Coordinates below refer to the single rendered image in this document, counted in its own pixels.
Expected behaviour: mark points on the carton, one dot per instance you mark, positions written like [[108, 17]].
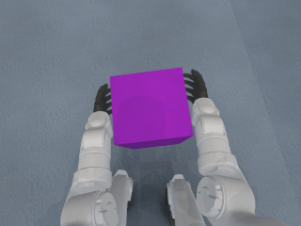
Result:
[[150, 109]]

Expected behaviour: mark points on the robot thigh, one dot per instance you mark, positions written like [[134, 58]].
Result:
[[121, 189], [181, 197]]

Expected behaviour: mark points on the right robot hand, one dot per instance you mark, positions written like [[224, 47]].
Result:
[[199, 87]]

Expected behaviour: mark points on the left robot hand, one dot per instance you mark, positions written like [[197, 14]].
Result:
[[100, 100]]

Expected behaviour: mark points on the robot right thigh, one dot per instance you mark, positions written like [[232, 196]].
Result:
[[181, 197]]

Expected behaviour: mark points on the robot left thigh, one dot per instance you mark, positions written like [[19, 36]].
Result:
[[121, 189]]

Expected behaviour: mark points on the left robot upper arm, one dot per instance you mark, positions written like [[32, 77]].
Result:
[[96, 208]]

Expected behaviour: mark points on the right robot upper arm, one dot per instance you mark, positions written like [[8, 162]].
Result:
[[227, 201]]

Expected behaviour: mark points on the robot right forearm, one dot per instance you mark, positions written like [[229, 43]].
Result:
[[214, 155]]

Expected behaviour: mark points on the robot left forearm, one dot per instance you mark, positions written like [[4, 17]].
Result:
[[93, 171]]

